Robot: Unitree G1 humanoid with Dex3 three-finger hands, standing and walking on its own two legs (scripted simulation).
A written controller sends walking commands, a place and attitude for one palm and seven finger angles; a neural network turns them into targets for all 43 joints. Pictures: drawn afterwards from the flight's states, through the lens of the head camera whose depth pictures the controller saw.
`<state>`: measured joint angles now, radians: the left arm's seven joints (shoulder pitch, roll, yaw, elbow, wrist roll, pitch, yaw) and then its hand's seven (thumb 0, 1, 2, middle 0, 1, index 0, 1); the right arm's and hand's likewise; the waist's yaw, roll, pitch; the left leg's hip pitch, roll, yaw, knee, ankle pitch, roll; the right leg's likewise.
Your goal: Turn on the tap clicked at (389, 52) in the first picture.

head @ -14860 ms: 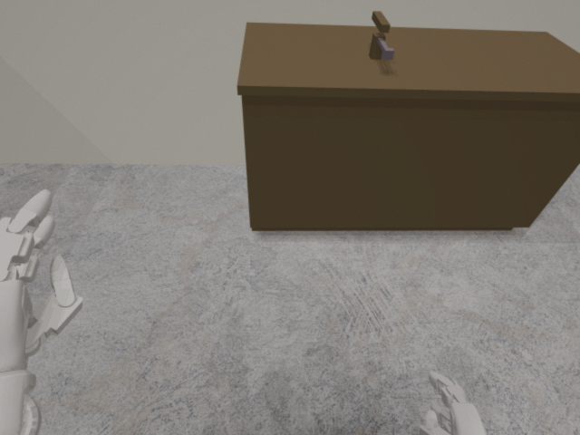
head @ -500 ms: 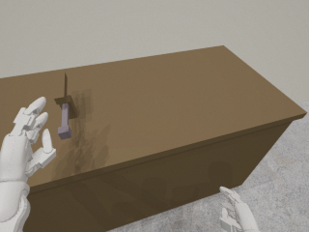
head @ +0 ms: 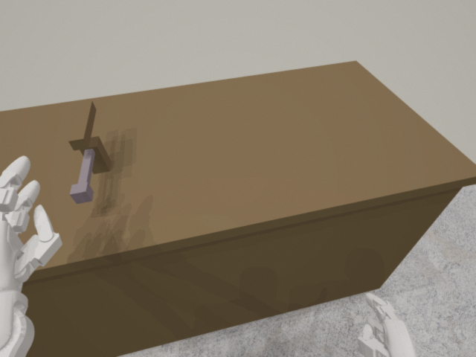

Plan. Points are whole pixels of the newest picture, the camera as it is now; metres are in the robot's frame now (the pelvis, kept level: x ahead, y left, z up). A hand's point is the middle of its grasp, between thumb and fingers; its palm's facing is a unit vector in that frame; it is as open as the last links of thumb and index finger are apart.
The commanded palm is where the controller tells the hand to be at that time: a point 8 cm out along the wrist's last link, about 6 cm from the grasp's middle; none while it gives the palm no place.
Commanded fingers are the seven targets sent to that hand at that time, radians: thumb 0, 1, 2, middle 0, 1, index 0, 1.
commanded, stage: turn the palm inward beside the body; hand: left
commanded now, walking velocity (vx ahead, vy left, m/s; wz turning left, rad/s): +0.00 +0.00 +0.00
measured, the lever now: (82, 193) +0.36 +0.34 +0.08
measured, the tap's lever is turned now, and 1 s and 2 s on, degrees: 0 0 0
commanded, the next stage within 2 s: reach beside the lever's end, fingers flat in 1.44 s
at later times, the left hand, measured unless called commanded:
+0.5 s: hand (50, 248) +0.21 +0.27 +0.15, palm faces +0.46 -0.87 -0.18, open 7.5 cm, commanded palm +0.16 +0.31 +0.16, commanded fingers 0.00 0.90 0.90 -0.20 -0.30 -0.20 -0.30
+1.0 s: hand (53, 264) +0.19 +0.26 +0.14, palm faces +0.49 -0.87 -0.12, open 7.5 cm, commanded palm +0.14 +0.31 +0.15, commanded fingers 0.00 0.90 0.90 -0.20 -0.30 -0.20 -0.30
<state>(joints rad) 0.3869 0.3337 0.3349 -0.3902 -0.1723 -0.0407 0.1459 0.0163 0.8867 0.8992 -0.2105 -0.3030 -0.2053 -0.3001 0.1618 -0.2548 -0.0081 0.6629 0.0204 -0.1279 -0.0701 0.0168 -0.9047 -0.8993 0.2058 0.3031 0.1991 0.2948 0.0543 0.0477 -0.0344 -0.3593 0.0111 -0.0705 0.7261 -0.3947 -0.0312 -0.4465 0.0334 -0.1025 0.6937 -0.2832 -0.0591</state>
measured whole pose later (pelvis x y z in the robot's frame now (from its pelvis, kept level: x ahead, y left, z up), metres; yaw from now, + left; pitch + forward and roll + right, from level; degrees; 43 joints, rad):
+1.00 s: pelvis +0.01 +0.03 +0.00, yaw +1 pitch +1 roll +0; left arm 0.55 0.20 0.19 -0.51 -0.20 0.03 0.21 0.02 0.89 0.90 -0.20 -0.30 -0.20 -0.30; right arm 0.21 -0.23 0.05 0.62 0.02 -0.21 -0.09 0.02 -0.90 -0.90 0.21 0.30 0.20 0.29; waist 0.08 0.04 -0.06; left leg -0.32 -0.03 -0.06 0.70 -0.39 0.01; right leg -0.40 -0.01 -0.09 0.67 -0.28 -0.03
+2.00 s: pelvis +0.01 +0.02 +0.01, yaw +1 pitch +2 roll +0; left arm 0.43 0.22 0.27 -0.31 -0.25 0.00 0.17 0.02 0.89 0.90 -0.20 -0.30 -0.20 -0.30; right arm 0.20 -0.24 0.03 0.66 0.03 -0.22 -0.11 0.02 -0.90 -0.90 0.21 0.30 0.20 0.29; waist 0.07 0.04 -0.05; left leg -0.33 -0.02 -0.07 0.68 -0.39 -0.01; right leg -0.41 0.01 -0.10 0.65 -0.28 -0.05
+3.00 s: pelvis +0.02 +0.04 +0.00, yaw +0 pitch +6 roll +0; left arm 0.08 0.27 0.40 0.18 -0.22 -0.15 0.13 0.02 0.89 0.90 -0.17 -0.19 -0.16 -0.19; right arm 0.19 -0.25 0.02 0.68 0.02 -0.15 -0.11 0.02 -0.90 -0.90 0.21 0.30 0.20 0.29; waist 0.03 0.02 -0.05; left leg -0.42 -0.03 -0.05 0.71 -0.40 0.01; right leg -0.50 0.00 -0.08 0.68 -0.28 -0.03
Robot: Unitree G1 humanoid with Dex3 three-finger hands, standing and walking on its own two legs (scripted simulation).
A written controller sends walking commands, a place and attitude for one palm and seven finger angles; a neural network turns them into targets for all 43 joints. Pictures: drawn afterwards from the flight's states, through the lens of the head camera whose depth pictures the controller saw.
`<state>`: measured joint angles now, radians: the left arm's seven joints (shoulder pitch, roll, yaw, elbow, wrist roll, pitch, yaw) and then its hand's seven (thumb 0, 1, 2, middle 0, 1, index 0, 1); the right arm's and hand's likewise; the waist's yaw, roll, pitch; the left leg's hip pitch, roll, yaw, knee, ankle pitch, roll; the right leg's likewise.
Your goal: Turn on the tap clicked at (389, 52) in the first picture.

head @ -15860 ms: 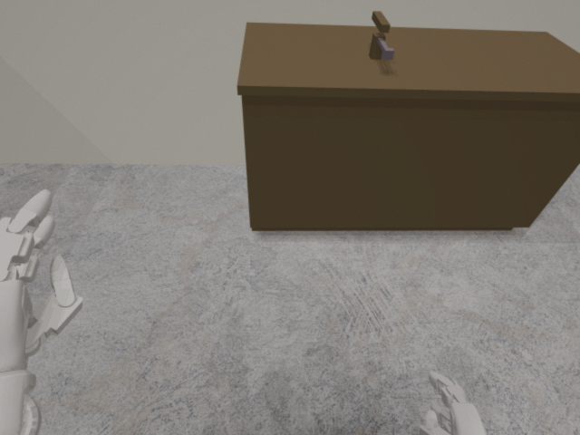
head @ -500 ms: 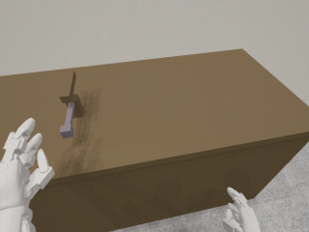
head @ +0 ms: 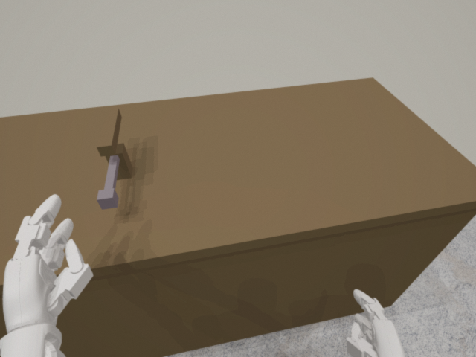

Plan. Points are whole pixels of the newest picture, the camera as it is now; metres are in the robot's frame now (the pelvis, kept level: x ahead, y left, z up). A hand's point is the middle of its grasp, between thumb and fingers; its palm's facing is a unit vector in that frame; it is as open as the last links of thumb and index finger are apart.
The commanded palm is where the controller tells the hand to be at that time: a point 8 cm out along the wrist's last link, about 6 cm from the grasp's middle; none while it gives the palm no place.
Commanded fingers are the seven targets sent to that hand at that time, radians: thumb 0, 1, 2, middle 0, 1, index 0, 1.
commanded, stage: turn the palm inward beside the body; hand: left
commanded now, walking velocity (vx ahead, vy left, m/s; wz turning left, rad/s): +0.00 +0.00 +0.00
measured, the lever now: (108, 198) +0.35 +0.30 +0.07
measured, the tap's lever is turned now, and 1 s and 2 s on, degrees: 0 0 0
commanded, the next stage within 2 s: reach beside the lever's end, fingers flat in 0.44 s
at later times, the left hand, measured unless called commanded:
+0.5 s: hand (102, 269) +0.18 +0.21 +0.14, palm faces +0.49 -0.86 -0.12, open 7.5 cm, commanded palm +0.13 +0.25 +0.15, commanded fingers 0.00 0.90 0.90 -0.20 -0.30 -0.20 -0.30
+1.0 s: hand (89, 261) +0.20 +0.24 +0.12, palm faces +0.52 -0.85 -0.11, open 7.5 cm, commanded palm +0.16 +0.29 +0.12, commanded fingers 0.00 0.90 0.90 -0.20 -0.29 -0.20 -0.29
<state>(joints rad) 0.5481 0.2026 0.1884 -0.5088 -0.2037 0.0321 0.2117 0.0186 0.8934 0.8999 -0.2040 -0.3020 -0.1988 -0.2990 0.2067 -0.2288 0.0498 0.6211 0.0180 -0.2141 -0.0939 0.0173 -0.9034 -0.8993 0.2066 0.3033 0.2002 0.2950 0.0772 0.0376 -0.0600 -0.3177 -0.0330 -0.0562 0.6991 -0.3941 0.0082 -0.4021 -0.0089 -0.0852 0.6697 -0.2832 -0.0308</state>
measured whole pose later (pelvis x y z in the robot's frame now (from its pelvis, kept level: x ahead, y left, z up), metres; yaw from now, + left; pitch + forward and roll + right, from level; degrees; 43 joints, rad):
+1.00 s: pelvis +0.00 -0.02 +0.00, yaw +0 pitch +2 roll +0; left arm 0.43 0.22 0.27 -0.31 -0.25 0.00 0.17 0.02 0.89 0.90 -0.20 -0.30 -0.20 -0.30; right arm 0.20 -0.24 0.03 0.66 0.03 -0.22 -0.11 0.02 -0.90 -0.90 0.21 0.30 0.20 0.29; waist 0.07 0.04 -0.05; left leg -0.33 -0.02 -0.07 0.68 -0.39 -0.01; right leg -0.41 0.01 -0.10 0.65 -0.28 -0.05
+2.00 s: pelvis +0.01 +0.00 +0.00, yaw -1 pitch +6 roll +0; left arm 0.08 0.27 0.40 0.18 -0.22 -0.15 0.13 0.02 0.89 0.90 -0.17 -0.19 -0.16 -0.19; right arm 0.19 -0.25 0.02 0.68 0.02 -0.15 -0.11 0.02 -0.90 -0.90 0.21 0.30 0.20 0.29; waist 0.03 0.02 -0.05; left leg -0.42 -0.03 -0.05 0.71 -0.40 0.01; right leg -0.50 0.00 -0.08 0.68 -0.28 -0.03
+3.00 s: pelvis +0.01 +0.01 -0.01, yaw -1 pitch +9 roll -1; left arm -0.06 0.32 0.46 0.39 -0.21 -0.26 0.05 0.02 0.90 0.90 -0.15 -0.15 -0.15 -0.15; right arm 0.22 -0.25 0.01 0.67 0.01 -0.11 -0.10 0.01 -0.90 -0.90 0.21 0.30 0.20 0.29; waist 0.01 0.02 -0.07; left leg -0.52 -0.03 -0.04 0.79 -0.43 0.02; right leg -0.60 0.00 -0.07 0.72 -0.29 -0.02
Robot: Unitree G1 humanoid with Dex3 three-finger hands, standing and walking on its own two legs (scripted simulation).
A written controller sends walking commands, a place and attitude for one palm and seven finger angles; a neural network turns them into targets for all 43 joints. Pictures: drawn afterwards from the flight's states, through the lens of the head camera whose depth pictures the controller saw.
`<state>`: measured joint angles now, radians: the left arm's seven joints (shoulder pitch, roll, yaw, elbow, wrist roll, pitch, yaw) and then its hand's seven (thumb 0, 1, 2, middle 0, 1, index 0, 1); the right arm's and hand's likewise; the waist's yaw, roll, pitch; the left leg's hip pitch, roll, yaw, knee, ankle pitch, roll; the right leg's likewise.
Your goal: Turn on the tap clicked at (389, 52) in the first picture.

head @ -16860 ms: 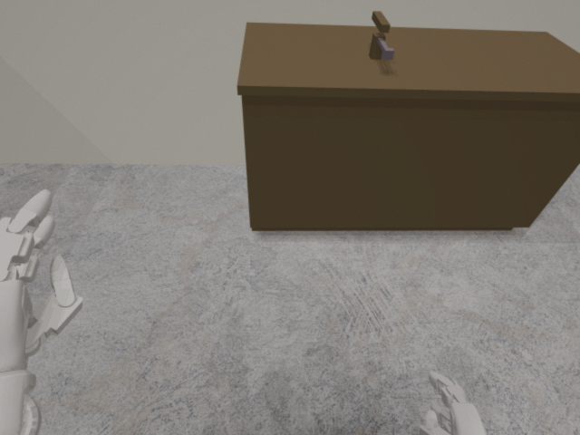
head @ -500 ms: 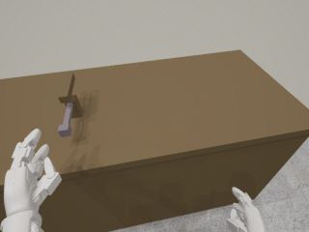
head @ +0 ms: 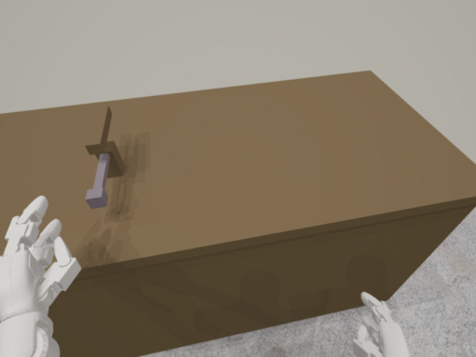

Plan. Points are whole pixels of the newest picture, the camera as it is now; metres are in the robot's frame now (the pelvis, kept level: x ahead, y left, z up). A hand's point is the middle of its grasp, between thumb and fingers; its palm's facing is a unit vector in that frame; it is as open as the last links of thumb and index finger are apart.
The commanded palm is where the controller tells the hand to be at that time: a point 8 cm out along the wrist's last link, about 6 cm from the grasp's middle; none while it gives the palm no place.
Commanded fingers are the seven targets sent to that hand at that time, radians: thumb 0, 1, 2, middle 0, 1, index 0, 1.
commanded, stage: reach beside the lever's end, fingers flat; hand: left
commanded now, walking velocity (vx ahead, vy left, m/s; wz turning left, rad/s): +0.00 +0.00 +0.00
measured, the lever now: (97, 198) +0.35 +0.31 +0.07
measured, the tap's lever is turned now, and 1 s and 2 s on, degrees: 0 0 0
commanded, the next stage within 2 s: push the lever round in 1.74 s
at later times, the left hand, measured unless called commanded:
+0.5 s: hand (72, 243) +0.24 +0.29 +0.10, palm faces +0.53 -0.84 -0.10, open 7.6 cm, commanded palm +0.20 +0.33 +0.10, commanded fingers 0.00 0.90 0.90 -0.18 -0.23 -0.18 -0.23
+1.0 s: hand (74, 227) +0.28 +0.32 +0.08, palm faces +0.55 -0.83 -0.11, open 7.8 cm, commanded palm +0.24 +0.36 +0.08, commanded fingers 0.00 0.90 0.90 -0.16 -0.17 -0.16 -0.17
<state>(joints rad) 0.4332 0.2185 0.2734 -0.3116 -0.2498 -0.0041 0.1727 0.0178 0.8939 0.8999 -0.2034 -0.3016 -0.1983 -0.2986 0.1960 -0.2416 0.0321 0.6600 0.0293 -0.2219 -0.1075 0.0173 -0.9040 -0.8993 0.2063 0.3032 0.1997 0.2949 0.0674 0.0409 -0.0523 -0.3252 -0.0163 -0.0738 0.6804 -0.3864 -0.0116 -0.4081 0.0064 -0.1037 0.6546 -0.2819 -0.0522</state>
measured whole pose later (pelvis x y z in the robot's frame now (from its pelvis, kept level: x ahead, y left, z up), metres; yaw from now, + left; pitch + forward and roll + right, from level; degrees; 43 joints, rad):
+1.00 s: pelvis +0.00 +0.02 +0.00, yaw -1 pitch +6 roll +0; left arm 0.08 0.27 0.40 0.18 -0.22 -0.15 0.13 0.02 0.89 0.90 -0.17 -0.19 -0.16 -0.19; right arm 0.19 -0.25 0.02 0.68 0.02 -0.15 -0.11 0.02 -0.90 -0.90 0.21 0.30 0.20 0.29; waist 0.03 0.02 -0.05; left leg -0.42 -0.03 -0.05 0.71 -0.40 0.01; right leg -0.50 0.00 -0.08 0.68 -0.28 -0.03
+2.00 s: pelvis +0.00 +0.03 -0.01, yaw -2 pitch +9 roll -1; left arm -0.06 0.32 0.46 0.39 -0.21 -0.26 0.05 0.02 0.90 0.90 -0.15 -0.15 -0.15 -0.15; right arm 0.22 -0.25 0.01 0.67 0.01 -0.11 -0.10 0.01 -0.90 -0.90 0.21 0.30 0.20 0.29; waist 0.01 0.02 -0.07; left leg -0.52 -0.03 -0.04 0.79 -0.43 0.02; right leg -0.60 0.00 -0.07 0.72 -0.29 -0.02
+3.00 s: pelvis +0.00 +0.02 -0.01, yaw -1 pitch +9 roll -1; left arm -0.09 0.19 0.33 0.34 -0.13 -0.24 0.31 0.03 0.93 0.92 -0.15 -0.15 -0.15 -0.15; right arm 0.20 -0.24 0.00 0.68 -0.01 -0.08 -0.08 0.01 -0.91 -0.90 0.21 0.30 0.20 0.29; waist 0.00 0.03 -0.08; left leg -0.52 -0.03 -0.05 0.79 -0.42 0.01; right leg -0.59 0.00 -0.08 0.74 -0.29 -0.03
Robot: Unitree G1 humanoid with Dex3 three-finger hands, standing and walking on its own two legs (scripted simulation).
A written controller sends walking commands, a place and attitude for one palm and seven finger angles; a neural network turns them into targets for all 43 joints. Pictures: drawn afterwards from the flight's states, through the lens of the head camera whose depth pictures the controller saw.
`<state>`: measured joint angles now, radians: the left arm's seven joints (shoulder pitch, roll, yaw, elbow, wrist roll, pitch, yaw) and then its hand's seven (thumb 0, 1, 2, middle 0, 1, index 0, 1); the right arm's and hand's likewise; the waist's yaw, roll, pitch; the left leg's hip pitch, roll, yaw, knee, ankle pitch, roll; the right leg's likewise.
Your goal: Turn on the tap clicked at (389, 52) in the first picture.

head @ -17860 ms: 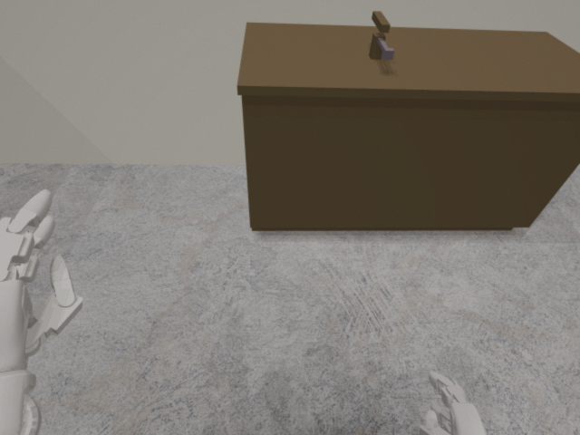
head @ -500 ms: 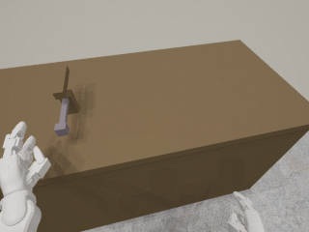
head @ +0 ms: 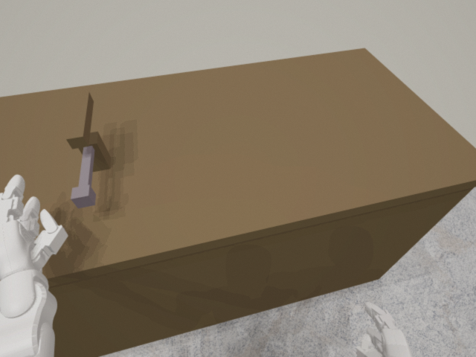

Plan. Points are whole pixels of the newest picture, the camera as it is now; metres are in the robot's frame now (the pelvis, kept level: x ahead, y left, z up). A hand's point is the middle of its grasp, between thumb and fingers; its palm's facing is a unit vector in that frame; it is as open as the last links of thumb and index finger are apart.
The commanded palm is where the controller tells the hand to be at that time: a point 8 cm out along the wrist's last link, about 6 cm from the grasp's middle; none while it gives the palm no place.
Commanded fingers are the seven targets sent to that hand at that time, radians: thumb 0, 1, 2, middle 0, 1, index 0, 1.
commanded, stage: reach beside the lever's end, fingers flat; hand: left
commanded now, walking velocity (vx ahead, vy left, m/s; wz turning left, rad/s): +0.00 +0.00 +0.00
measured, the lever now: (83, 196) +0.34 +0.30 +0.07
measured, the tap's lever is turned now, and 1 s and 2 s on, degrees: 0 0 8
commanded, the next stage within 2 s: push the lever round in 0.74 s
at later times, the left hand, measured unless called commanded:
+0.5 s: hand (60, 217) +0.30 +0.33 +0.06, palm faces +0.56 -0.82 -0.11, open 7.9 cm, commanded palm +0.26 +0.37 +0.06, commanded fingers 0.00 0.90 0.90 -0.15 -0.15 -0.15 -0.15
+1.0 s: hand (63, 219) +0.30 +0.33 +0.06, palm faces +0.54 -0.84 -0.09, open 7.9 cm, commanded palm +0.26 +0.36 +0.06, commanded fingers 0.00 0.90 0.90 -0.15 -0.15 -0.15 -0.15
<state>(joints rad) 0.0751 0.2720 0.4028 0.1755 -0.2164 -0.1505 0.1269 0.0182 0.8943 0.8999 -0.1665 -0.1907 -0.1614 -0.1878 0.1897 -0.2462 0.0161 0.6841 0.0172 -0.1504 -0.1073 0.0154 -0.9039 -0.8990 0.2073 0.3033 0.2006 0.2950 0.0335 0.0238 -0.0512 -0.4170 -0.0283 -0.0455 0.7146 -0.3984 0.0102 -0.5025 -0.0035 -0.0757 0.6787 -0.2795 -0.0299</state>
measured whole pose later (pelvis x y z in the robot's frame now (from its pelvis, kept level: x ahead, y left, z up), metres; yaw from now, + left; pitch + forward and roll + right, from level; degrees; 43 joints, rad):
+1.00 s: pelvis +0.00 +0.01 -0.01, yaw +0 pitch +9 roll -1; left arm -0.06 0.32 0.46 0.39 -0.21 -0.26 0.05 0.02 0.90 0.90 -0.15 -0.15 -0.15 -0.15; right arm 0.22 -0.25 0.01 0.67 0.01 -0.11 -0.10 0.01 -0.90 -0.90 0.21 0.30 0.20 0.29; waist 0.01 0.02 -0.07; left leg -0.52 -0.03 -0.04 0.79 -0.43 0.02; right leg -0.60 0.00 -0.07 0.72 -0.29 -0.02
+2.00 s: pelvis +0.00 +0.00 -0.01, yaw +0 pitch +9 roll -1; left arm -0.09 0.19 0.33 0.34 -0.13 -0.24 0.31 0.03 0.93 0.92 -0.15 -0.15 -0.15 -0.15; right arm 0.20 -0.24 0.00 0.68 -0.01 -0.08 -0.08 0.01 -0.91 -0.90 0.21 0.30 0.20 0.29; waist 0.00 0.03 -0.08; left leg -0.52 -0.03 -0.05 0.79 -0.42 0.01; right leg -0.59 0.00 -0.08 0.74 -0.29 -0.03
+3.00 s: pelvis -0.01 -0.01 -0.01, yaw +0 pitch +9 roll +0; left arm -0.31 0.02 0.19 0.48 0.03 -0.16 0.77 0.05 0.94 0.93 -0.15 -0.15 -0.15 -0.15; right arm 0.13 -0.20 -0.01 0.73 -0.06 0.01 -0.05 0.01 -0.91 -0.90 0.21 0.30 0.20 0.29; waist 0.00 0.02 -0.09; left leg -0.52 -0.02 -0.06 0.79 -0.41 0.00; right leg -0.60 0.00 -0.09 0.74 -0.29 -0.04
